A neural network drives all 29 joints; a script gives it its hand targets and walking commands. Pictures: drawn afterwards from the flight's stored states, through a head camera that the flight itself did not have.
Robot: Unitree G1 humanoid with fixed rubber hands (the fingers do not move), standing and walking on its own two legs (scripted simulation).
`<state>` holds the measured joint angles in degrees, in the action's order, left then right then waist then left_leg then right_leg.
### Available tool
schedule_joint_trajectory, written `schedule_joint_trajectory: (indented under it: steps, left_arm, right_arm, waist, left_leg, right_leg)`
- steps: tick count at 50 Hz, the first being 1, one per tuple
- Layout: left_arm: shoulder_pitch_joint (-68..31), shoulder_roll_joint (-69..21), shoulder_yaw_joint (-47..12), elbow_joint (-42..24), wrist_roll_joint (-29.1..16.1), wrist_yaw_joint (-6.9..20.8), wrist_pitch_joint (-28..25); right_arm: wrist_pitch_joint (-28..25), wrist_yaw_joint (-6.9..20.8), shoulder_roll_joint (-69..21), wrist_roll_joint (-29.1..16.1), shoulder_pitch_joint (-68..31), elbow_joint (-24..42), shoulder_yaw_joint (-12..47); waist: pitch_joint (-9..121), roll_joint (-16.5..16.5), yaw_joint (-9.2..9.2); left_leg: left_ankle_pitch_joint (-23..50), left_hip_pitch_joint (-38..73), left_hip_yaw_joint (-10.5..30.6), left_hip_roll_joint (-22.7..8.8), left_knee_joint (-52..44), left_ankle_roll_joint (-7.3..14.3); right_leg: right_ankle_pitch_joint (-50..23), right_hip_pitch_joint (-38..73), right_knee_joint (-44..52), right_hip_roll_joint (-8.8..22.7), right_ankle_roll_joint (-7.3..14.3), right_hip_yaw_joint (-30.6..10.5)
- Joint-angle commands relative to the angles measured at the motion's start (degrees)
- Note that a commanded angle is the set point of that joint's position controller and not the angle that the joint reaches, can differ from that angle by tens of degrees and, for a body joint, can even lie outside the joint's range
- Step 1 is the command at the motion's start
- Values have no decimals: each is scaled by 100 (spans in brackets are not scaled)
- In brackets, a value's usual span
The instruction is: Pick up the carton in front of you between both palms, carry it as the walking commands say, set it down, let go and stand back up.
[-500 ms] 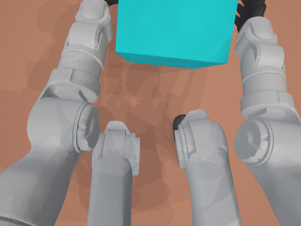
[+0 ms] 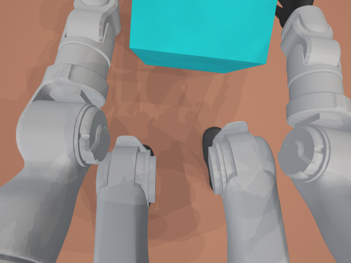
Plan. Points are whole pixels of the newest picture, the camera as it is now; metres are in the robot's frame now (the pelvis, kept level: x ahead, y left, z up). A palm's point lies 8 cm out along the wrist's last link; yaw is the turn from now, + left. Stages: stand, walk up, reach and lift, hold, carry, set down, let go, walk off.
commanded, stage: set down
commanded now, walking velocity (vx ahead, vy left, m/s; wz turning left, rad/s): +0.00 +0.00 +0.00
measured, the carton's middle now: (196, 12) +0.54 -0.08 -0.25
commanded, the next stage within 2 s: let go in 1.52 s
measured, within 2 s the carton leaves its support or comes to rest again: neither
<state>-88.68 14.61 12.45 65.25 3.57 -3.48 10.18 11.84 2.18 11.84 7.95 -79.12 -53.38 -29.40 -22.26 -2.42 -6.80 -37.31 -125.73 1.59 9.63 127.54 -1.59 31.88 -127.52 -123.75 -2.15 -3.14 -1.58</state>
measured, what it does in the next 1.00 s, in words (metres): rises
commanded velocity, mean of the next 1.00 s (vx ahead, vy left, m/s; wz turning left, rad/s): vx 0.00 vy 0.00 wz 0.00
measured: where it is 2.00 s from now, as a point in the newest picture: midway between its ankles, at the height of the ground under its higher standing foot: (179, 180)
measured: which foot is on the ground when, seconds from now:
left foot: down 0.00-1.00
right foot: down 0.00-1.00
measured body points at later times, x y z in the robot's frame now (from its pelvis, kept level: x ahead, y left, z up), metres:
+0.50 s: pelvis +0.00 +0.00 -0.01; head +0.38 -0.02 +0.22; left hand +0.59 +0.11 -0.19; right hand +0.52 -0.28 -0.19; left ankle +0.09 +0.10 -0.34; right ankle +0.12 -0.13 -0.34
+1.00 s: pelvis +0.00 -0.01 +0.09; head +0.34 -0.04 +0.38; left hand +0.61 +0.10 -0.02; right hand +0.53 -0.28 -0.02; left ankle +0.09 +0.10 -0.34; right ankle +0.12 -0.13 -0.34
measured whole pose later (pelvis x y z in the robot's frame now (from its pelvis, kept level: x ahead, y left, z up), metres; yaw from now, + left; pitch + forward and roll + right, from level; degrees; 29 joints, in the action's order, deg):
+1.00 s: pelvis +0.00 -0.01 +0.09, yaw -1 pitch +45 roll +1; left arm -82.0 20.9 9.0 60.0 -3.0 -4.5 11.3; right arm 9.6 -5.1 16.6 -6.1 -73.7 -52.6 -18.2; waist -4.0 -1.8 -6.7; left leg -33.5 -119.7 1.0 4.2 107.9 -0.9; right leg 27.1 -122.9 -104.7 -1.7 -0.3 -0.6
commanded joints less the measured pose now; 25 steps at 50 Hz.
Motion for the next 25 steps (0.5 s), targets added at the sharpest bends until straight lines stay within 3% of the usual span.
schedule_joint_trajectory:
  steps: [1,8,10,13,15,17,21,25]
  left_arm:
    - [-1996,-3799,-885,-143,-129,1047,-10]
    - [-1887,-3001,-761,-163,-10,876,-76]
    - [-1570,-1772,-506,-190,30,616,-178]
    - [-1267,880,-397,-367,-153,-60,-390]
    - [-1602,1184,-665,-468,-522,-247,-455]
    - [-1812,1231,-969,-601,-922,-278,-524]
    - [-1875,1139,-1442,-853,-1494,-224,-581]
    - [-1749,1343,-1480,-1026,-1616,-230,-506]
  right_arm:
    - [-10,1023,-3368,-198,-2607,-120,1378]
    - [-161,840,-2645,-22,-2230,-355,876]
    - [-305,568,-1510,62,-1764,-462,464]
    - [-729,-224,1159,-129,-1178,-595,6]
    - [-953,-507,1587,-524,-1445,-562,234]
    - [-1096,-610,1767,-954,-1674,-550,522]
    - [-1172,-599,1768,-1661,-1795,-557,1150]
    - [-1048,-624,1801,-2050,-1688,-398,1452]
  waist:
    - [4348,-467,-225]
    - [4392,-446,-259]
    - [4536,-433,-300]
    - [5121,-377,-416]
    - [5637,-382,-493]
    - [6075,-483,-540]
    - [6802,-510,-554]
    - [7519,-444,-484]
  left_leg:
    - [984,1345,-155,-12,-1245,208]
    - [1136,1723,-110,-139,-1224,79]
    - [1253,1911,-142,-223,-1214,-4]
    - [1540,2287,-87,-401,-1197,-129]
    - [1884,2493,22,-465,-1083,-153]
    - [2232,2620,67,-528,-953,-132]
    - [2459,2680,9,-605,-827,-76]
    - [2238,2885,-155,-605,-859,-36]
  right_leg:
    - [-1216,2114,718,-272,312,353]
    - [-1327,2264,620,-169,211,433]
    - [-1437,2451,590,-90,159,494]
    - [-1749,2749,591,41,91,528]
    - [-2109,2884,548,77,86,490]
    - [-2493,2951,465,130,127,442]
    - [-3019,3490,432,219,202,324]
    - [-3091,4057,524,206,202,311]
